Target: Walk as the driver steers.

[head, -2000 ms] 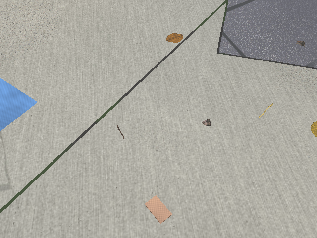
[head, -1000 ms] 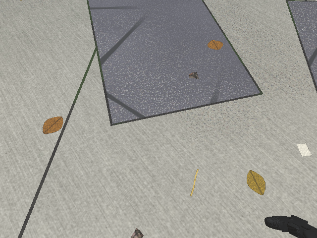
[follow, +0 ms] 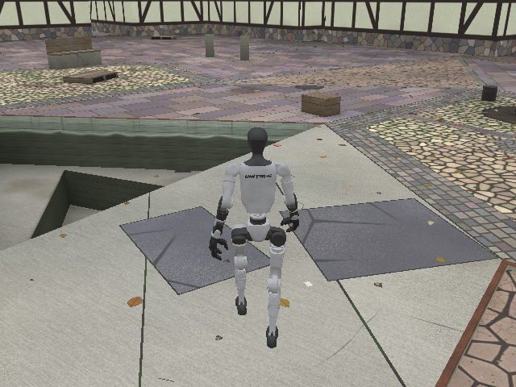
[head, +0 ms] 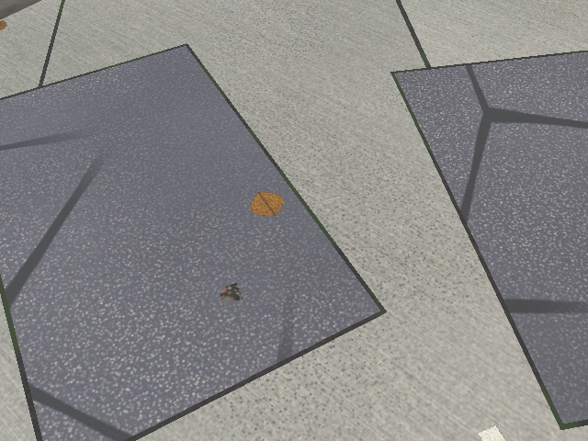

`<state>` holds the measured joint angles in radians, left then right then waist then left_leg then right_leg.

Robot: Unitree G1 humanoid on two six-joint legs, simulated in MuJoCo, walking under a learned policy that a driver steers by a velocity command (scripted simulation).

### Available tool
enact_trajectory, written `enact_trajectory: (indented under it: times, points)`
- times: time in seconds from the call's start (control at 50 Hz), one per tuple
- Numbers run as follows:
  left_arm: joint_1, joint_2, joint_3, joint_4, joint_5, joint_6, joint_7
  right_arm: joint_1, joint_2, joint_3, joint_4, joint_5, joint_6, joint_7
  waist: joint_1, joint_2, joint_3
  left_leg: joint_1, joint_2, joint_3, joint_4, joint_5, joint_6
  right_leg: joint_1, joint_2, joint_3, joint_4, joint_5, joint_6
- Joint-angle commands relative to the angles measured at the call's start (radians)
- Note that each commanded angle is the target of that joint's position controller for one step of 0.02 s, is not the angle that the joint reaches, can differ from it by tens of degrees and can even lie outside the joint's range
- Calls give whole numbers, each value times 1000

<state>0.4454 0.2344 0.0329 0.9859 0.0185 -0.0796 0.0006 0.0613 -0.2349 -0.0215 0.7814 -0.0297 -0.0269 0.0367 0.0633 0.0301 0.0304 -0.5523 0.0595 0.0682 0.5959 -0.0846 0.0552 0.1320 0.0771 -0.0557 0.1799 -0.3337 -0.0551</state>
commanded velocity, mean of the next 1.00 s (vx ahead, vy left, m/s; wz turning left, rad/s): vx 0.50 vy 0.00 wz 0.16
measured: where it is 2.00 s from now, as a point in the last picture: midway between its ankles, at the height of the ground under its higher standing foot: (308, 317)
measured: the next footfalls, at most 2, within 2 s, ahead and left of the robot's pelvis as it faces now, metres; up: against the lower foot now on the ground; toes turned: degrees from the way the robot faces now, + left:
left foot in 0.04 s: +0.20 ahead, +0.10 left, +0.00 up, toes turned +4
right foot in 0.58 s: +0.49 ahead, -0.09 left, +0.00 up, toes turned -3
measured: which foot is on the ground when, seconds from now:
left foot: up 0.00-0.02, down 0.04-0.58, up 0.60-1.00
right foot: down 0.00-0.06, up 0.08-0.56, down 0.58-1.00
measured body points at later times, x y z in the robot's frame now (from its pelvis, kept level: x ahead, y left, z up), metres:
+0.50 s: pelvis +0.27 +0.02 +0.01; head +0.30 +0.02 +0.46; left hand +0.45 +0.24 -0.11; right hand +0.21 -0.23 -0.14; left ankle +0.16 +0.10 -0.73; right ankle +0.43 -0.11 -0.70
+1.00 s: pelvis +0.53 -0.01 +0.01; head +0.56 -0.01 +0.46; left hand +0.45 +0.22 -0.13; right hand +0.71 -0.22 -0.12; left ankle +0.66 +0.14 -0.68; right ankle +0.45 -0.09 -0.73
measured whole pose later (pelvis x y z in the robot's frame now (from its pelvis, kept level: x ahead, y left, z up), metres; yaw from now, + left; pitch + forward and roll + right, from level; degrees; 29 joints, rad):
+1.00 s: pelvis +0.53 -0.01 +0.01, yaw +12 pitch +0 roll -1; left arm 0.40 0.19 0.04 1.01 0.02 -0.11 0.02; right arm 0.11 -0.22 -0.05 0.88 -0.03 0.00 0.05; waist 0.03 0.04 0.05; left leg -0.63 0.09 0.06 0.76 -0.01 0.06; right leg 0.06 0.03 -0.28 0.22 -0.29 -0.05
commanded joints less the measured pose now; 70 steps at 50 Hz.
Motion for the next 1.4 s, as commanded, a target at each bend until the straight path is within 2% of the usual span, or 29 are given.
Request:
enact_trajectory:
  times: [0.02,0.04,0.06,0.08,0.1,0.12,0.14,0.18,0.24,0.34,0.48,0.54,0.58,0.6,0.62,0.64,0.66,0.72,0.82,1.02,1.08,1.12,1.14,1.16,1.18,1.2,1.24,1.28,1.4]
  points:
    - [-14,180,36,-21,6,-5,11,97,-108,-35,-25,-2,-26,-17,-104,-96,-11,178,-76,37,-65,-88,56,-29,-283,73,221,953,-99]
    - [-26,174,32,-21,3,-2,10,270,-131,-48,34,-12,-36,-27,-177,-64,-106,398,-85,36,-116,-50,84,-98,-237,34,426,929,-78]
    - [-15,133,18,-50,-3,-5,10,452,-216,-71,71,-34,-43,-40,-231,35,-237,664,129,-198,-127,-119,135,-303,-181,-4,735,595,-59]
    - [109,36,4,-57,-32,-6,-1,470,-316,-96,82,-30,-38,-37,-159,284,-332,881,381,-711,-272,-169,272,-654,32,3,1074,-170,-20]
    - [22,131,26,-52,-3,-1,4,376,-251,-86,69,10,-29,-29,-147,98,-244,786,328,-718,-324,-240,242,-741,-27,146,1141,-153,-41]
    - [-51,131,29,-73,-6,-5,-2,270,-186,-68,53,17,-30,-27,-110,42,-104,640,298,-545,-335,-228,215,-762,-80,133,1115,-55,-46]
    - [-86,111,24,-78,-7,-9,-6,224,-130,-54,53,12,-36,-23,-90,-2,-46,533,252,-440,-372,-130,190,-733,-116,121,1057,9,-44]
    - [-68,82,18,-66,13,15,-14,206,-85,-38,76,16,-48,-26,-43,38,-15,415,177,-291,-415,-11,143,-641,-156,106,971,49,-22]
    - [-100,57,14,-74,18,37,-28,271,-106,-42,116,22,-69,-27,-32,32,-7,396,157,-215,-454,95,158,-656,-167,74,918,92,6]
    - [-314,50,5,-141,14,41,-35,345,-106,-40,158,24,-69,-26,-72,25,56,444,120,-136,-499,124,151,-779,-195,30,678,258,46]
    - [-482,53,-4,-197,7,30,-32,427,-121,-41,208,13,-63,-37,-115,41,73,586,155,-100,-443,282,135,-723,-145,-9,420,302,15]
    - [-427,76,9,-190,9,17,-25,400,-135,-45,217,7,-57,-47,-74,44,50,631,174,-99,-324,504,114,-604,-104,-16,359,192,-29]
    - [-141,119,34,-99,23,-5,-7,371,-131,-42,212,11,-52,-44,47,-6,-100,532,106,-61,4,556,82,-240,-79,-11,266,203,-73]
    - [23,214,60,-75,51,-14,9,384,-73,-23,169,33,-55,-38,85,-132,-244,278,29,-17,323,224,50,54,-326,271,240,96,-136]
    - [39,285,79,-72,42,-2,4,493,-10,-15,167,53,-51,-39,34,-308,-342,6,-129,-19,602,-466,31,201,-548,668,116,59,-229]
    - [-47,210,65,-86,12,7,0,410,-119,-45,179,29,-39,-48,20,-127,-234,-48,-62,-129,662,-402,48,82,-492,611,94,-23,-195]
    - [-146,142,46,-102,6,5,-2,351,-105,-46,164,28,-43,-41,-14,-94,-100,-53,-22,-133,633,-303,50,-66,-452,460,56,-3,-163]
    - [-206,59,24,-90,1,-15,5,344,-56,-45,175,3,-15,-22,-76,-115,-5,37,36,-119,548,-194,27,-262,-347,200,-24,172,-82]
    - [-125,83,32,-57,-6,-44,11,227,-31,-48,129,2,21,0,-85,-93,25,-78,55,-91,504,-61,-2,-247,-330,32,-60,326,-78]
    - [4,101,33,-3,1,-27,30,-70,-17,-25,4,-5,14,23,-26,-92,86,-83,3,58,76,48,39,-67,-343,-169,4,623,-64]
    - [-15,136,43,-5,6,-9,39,-15,-41,-37,9,-8,14,17,-69,-127,36,34,-75,107,46,-94,99,1,-356,-214,169,1018,-55]
    - [-32,167,53,-16,8,11,37,145,-76,-59,51,-8,8,6,-134,-133,-60,212,-143,115,3,-185,150,-11,-360,-221,444,1118,-55]
    - [-45,164,53,-26,2,17,32,289,-108,-78,98,-22,-5,-5,-205,-82,-128,422,-141,59,-110,-118,184,-132,-338,-232,692,956,-26]
    - [-26,83,34,-69,-16,14,25,358,-217,-108,106,-36,-11,-22,-203,74,-230,706,126,-282,-127,-35,270,-450,-248,-232,1046,363,22]
    - [-30,69,34,-129,-27,8,15,316,-285,-119,80,-6,-4,-24,-148,173,-313,842,350,-757,-249,326,413,-729,-38,-74,1319,-251,68]
    - [-125,101,38,-129,-18,7,18,297,-247,-110,87,19,2,-34,-153,-19,-226,761,317,-543,-241,515,370,-778,-122,54,1295,-137,60]
    - [-112,70,30,-106,-20,1,22,194,-133,-77,89,24,-9,-41,-80,-59,-64,533,221,-310,-265,652,267,-710,-174,60,1130,-50,52]
    - [-76,70,34,-88,16,37,19,144,-84,-55,87,30,-19,-44,-32,-33,-46,410,152,-203,-299,669,205,-597,-181,62,1024,-21,59]
    - [-111,45,29,-84,7,76,10,196,-113,-42,119,17,-35,-46,-29,31,-82,442,91,-98,-297,802,147,-600,-148,33,805,114,75]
